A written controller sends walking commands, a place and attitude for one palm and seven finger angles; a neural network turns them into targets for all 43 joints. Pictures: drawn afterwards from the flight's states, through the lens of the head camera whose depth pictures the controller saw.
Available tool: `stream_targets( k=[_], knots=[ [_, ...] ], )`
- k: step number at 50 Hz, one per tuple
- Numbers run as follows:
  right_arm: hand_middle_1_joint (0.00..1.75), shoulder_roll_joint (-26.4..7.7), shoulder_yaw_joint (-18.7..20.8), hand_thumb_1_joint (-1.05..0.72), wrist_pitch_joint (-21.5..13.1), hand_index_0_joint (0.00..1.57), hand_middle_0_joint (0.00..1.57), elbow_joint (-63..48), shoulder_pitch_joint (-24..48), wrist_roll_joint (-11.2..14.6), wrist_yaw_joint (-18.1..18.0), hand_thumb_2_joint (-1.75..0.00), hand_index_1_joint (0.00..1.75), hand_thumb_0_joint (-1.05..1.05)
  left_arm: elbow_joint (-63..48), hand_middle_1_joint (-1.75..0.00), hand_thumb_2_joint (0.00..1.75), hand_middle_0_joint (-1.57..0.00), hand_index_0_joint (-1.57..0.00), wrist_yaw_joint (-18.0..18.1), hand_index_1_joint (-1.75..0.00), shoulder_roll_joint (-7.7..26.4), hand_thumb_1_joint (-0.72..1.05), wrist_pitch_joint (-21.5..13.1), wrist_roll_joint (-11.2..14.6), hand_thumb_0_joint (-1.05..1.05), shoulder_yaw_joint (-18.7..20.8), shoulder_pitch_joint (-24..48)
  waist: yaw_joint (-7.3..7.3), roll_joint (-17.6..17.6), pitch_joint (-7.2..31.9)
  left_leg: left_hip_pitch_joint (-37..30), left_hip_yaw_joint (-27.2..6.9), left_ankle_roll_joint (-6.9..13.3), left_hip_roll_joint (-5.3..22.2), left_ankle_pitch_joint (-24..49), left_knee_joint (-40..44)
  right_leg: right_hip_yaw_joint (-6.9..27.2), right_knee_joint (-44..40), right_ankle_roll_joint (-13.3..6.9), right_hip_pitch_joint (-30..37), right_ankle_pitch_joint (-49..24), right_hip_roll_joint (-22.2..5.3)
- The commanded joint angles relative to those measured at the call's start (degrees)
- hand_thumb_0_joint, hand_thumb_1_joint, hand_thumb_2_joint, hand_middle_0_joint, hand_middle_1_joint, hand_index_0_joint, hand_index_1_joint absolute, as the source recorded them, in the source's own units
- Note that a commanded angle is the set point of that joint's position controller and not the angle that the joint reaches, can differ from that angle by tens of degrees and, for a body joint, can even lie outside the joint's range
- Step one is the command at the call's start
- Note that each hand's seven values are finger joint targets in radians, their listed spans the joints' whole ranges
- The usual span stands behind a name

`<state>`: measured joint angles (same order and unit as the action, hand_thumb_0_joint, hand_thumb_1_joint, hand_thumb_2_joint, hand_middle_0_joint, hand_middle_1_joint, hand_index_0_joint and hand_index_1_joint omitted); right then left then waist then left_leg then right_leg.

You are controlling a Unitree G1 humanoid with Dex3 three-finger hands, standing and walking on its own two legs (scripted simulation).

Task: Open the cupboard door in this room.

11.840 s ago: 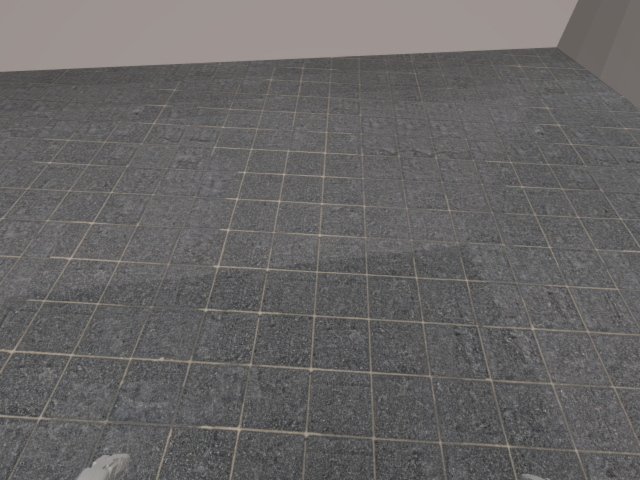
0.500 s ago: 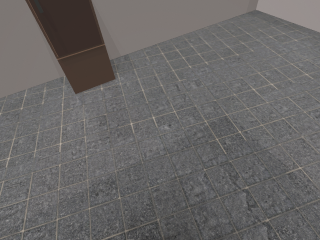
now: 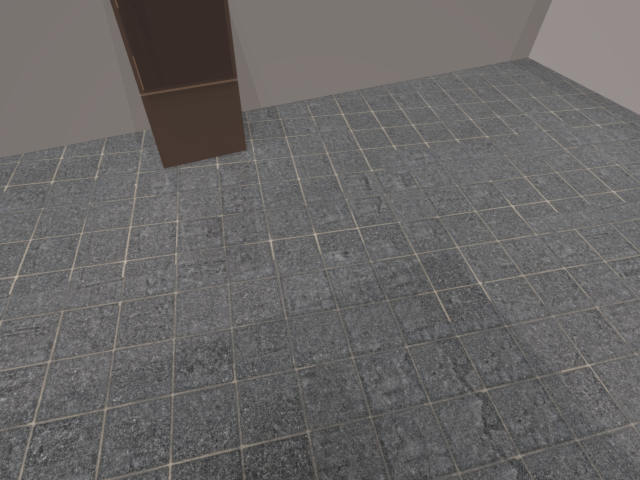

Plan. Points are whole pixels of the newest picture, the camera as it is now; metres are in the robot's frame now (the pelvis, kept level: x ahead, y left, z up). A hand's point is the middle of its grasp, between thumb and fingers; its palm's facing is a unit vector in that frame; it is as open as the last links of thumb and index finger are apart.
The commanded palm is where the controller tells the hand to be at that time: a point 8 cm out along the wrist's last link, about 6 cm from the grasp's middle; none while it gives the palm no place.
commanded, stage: stand and wait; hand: left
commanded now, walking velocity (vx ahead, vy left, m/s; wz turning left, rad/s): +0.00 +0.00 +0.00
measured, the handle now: out of the picture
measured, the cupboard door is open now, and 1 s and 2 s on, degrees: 0 0 0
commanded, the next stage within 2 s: turn or walk to find it in 0.28 s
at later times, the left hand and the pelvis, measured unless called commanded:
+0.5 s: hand out of the picture +0.02 +0.17 -0.18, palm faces +0.09 -0.98 -0.20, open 7.3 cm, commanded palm none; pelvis +0.01 -0.01 +0.00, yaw +2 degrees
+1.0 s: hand out of the picture +0.01 +0.15 -0.17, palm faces +0.07 -0.98 -0.18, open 7.4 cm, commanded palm none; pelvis +0.02 -0.02 +0.00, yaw +1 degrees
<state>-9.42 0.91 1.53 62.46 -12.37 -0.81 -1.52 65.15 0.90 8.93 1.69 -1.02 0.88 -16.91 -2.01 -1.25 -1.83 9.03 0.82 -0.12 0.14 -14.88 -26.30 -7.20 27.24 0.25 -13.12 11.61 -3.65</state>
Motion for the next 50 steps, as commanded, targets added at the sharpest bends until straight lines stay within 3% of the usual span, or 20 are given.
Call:
stream_targets(
  k=[1, 3, 6, 10, 16, 19, 22, 26, 28, 33, 40, 44, 50],
  knots=[
    [0.3, -7.65, 1.77, -0.9, -0.63, 0.2, 0.2, -3.2, -0.86, -0.21, 0.07, -0.9, 0.3, 0.0, -3.06, -0.3, 0.9, -0.2, -0.2, 0.68, -0.3, 5.96, 0.9, -0.76, -0.21, 0.0, 1.44, -1.55, 0.5, 4.99, -4.8, 12.53, -9.31, 3.19, 7.14, -9.57, 9.9, 4.2, -3.0, 1.17, 0.16, 7.97, -3.17],
    [0.3, -7.23, 1.71, -0.9, -0.89, 0.2, 0.2, -3.23, -1.78, -0.15, 0.1, -0.9, 0.3, 0.0, -3.16, -0.3, 0.9, -0.2, -0.2, 0.72, -0.3, 5.9, 0.9, -1.02, -0.06, 0.0, 1.33, -1.58, 0.59, 4.38, -2.58, 11.27, -8.99, 3.07, 6.61, -7.5, 8.78, 4.48, -3.33, 0.84, 1.11, 6.96, -3.39],
    [0.3, -5.76, 1.29, -0.9, -1.33, 0.2, 0.2, -2.66, -3.47, -0.08, 0.15, -0.9, 0.3, 0.0, -3.22, -0.3, 0.9, -0.2, -0.2, 0.83, -0.3, 6.14, 0.9, -1.59, 0.06, 0.0, 1.16, -1.61, 0.77, 0.82, -0.44, 9.45, -6.95, 2.5, 5.23, -2.53, 5.8, 6.39, -5.37, 0.01, 1.82, 5.79, -4.76],
    [0.3, -4.34, 0.79, -0.9, -1.65, 0.2, 0.2, -1.2, -6.23, -0.03, 0.22, -0.9, 0.3, 0.0, -3.02, -0.3, 0.9, -0.2, -0.2, 0.95, -0.3, 6.72, 0.9, -2.08, 0.39, 0.0, 1.04, -0.58, 1.57, -1.95, 0.67, 6.64, -4.67, 1.46, 4.13, 1.95, 3.59, 7.71, -6.97, -1.23, 1.25, 5.68, -6.29],
    [0.3, -4.27, 0.45, -0.9, -2.0, 0.2, 0.2, -0.08, -6.62, 0.11, 0.12, -0.9, 0.3, 0.0, -2.62, -0.3, 0.9, -0.2, -0.2, 1.16, -0.3, 6.47, 0.9, -2.09, 0.61, 0.0, 0.87, -0.76, 0.93, 0.73, -0.94, 7.88, -5.51, 1.4, 5.3, 6.58, 4.65, 5.36, -4.55, -0.55, 3.21, -0.12, -5.36],
    [0.3, -4.42, 0.78, -0.9, -1.5, 0.2, 0.2, -0.74, -6.21, 0.09, 0.19, -0.9, 0.3, 0.0, -3.23, -0.3, 0.9, -0.2, -0.2, 1.35, -0.3, 7.3, 0.9, -1.58, 0.56, 0.0, 1.59, -0.33, 0.54, 0.77, -2.75, 11.88, -5.67, 1.31, 4.71, 5.41, 3.06, 4.97, -3.92, -0.82, 3.72, 1.79, -6.48],
    [0.3, -3.4, 0.76, -0.9, -1.38, 0.2, 0.2, -0.67, -7.12, -0.1, 0.11, -0.9, 0.3, 0.0, -3.37, -0.3, 0.9, -0.2, -0.2, 1.37, -0.3, 6.85, 0.9, -1.55, 0.52, 0.0, 1.58, -0.11, 1.05, 0.0, -2.09, 9.37, -4.44, 1.09, 3.8, 3.83, 1.38, 6.26, -5.93, -1.72, 1.04, 5.56, -7.59],
    [0.3, -3.52, 0.65, -0.9, -1.98, 0.2, 0.2, -0.28, -7.5, -0.09, -0.02, -0.9, 0.3, 0.0, -3.47, -0.3, 0.9, -0.2, -0.2, 1.34, -0.3, 5.66, 0.9, -1.78, 0.56, 0.0, 1.3, 0.6, 1.09, 4.39, -0.33, 8.27, -7.09, 1.73, 5.71, 7.77, 4.31, 3.91, -2.91, -0.55, 3.0, 0.5, -4.83],
    [0.3, -4.02, 0.77, -0.9, -2.24, 0.2, 0.2, -0.27, -6.84, 0.1, -0.18, -0.9, 0.3, 0.0, -3.02, -0.3, 0.9, -0.2, -0.2, 1.31, -0.3, 5.24, 0.9, -1.88, 0.54, 0.0, 1.06, 0.01, 0.73, 4.88, 0.43, 7.98, -7.58, 1.9, 6.33, 9.01, 4.84, 3.43, -2.51, -0.2, 4.75, -2.32, -4.21],
    [0.3, -3.68, 0.57, -0.9, -2.43, 0.2, 0.2, 0.35, -7.43, 0.22, -0.35, -0.9, 0.3, 0.0, -2.09, -0.3, 0.9, -0.2, -0.2, 1.28, -0.3, 5.6, 0.9, -2.4, 0.57, 0.0, 0.76, -0.25, 1.23, 1.23, 0.5, 5.8, -5.56, 1.01, 5.44, 11.43, 4.01, 4.09, -3.89, -0.79, 5.94, -6.39, -5.33],
    [0.3, -3.96, 0.17, -0.9, -2.39, 0.2, 0.2, 0.86, -6.91, 0.22, -0.48, -0.9, 0.3, 0.0, -1.14, -0.3, 0.9, -0.2, -0.2, 1.13, -0.3, 5.71, 0.9, -2.46, 0.59, 0.0, 0.41, -0.62, 1.23, 1.31, -3.73, 5.17, -4.86, 0.88, 5.29, 7.91, 6.2, 4.83, -6.95, -0.59, 3.77, -1.68, -4.92],
    [0.3, -4.36, 0.22, -0.9, -2.47, 0.2, 0.2, 1.0, -7.05, 0.19, -0.49, -0.9, 0.3, 0.0, -1.05, -0.3, 0.9, -0.2, -0.2, 1.06, -0.3, 6.08, 0.9, -2.63, 0.61, 0.0, 0.53, -0.73, 1.31, 1.5, -3.04, 4.31, -4.44, 0.88, 5.12, 7.28, 6.39, 5.34, -8.06, -0.84, 4.15, -0.46, -4.99],
    [0.3, -5.74, 0.47, -0.9, -3.02, 0.2, 0.2, 1.03, -6.44, 0.3, -0.63, -0.9, 0.3, 0.0, -1.05, -0.3, 0.9, -0.2, -0.2, 0.99, -0.3, 7.31, 0.9, -3.12, 0.66, 0.0, 0.89, -0.55, 1.07, 2.07, -0.86, 2.9, -4.53, 0.97, 5.6, 9.61, 6.57, 4.97, -7.76, -1.23, 6.57, -4.66, -5.0]
  ],
)
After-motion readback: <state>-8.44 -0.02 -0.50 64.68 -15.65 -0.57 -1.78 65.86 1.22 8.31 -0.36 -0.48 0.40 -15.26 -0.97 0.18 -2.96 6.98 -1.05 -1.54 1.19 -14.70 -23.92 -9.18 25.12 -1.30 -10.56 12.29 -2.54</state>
